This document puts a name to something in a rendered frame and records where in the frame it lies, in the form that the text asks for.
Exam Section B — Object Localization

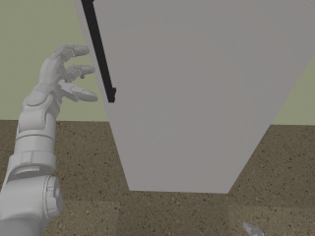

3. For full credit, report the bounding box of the robot left forearm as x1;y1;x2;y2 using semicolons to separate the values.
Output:
0;84;62;202

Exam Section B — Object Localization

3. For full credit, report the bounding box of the right robot hand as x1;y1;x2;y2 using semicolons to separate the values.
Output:
242;221;264;236

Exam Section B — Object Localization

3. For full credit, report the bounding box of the fridge door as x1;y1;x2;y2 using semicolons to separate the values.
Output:
74;0;315;194

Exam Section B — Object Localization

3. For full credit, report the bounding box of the handle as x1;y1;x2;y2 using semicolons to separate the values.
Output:
81;0;116;103

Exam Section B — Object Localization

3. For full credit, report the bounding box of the left robot hand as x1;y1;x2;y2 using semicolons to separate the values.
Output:
38;43;98;102

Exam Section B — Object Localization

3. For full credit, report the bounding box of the robot left upper arm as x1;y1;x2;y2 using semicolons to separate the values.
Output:
0;175;63;236

